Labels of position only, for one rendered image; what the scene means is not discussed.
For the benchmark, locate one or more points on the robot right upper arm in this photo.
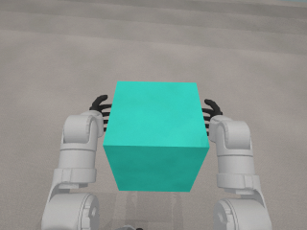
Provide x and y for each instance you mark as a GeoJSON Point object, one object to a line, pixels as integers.
{"type": "Point", "coordinates": [231, 213]}

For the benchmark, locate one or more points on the robot left hand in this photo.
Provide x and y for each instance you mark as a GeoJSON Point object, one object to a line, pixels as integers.
{"type": "Point", "coordinates": [97, 107]}

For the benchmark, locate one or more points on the carton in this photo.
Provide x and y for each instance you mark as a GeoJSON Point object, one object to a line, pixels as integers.
{"type": "Point", "coordinates": [156, 139]}

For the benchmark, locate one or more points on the robot left forearm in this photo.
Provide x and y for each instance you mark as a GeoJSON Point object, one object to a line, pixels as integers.
{"type": "Point", "coordinates": [78, 146]}

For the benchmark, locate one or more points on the robot left upper arm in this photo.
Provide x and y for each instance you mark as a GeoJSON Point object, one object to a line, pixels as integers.
{"type": "Point", "coordinates": [72, 211]}

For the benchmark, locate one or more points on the robot right forearm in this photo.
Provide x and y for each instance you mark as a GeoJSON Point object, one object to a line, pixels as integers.
{"type": "Point", "coordinates": [235, 158]}

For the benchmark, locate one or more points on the robot right hand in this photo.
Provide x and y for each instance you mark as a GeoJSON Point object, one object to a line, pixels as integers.
{"type": "Point", "coordinates": [213, 112]}

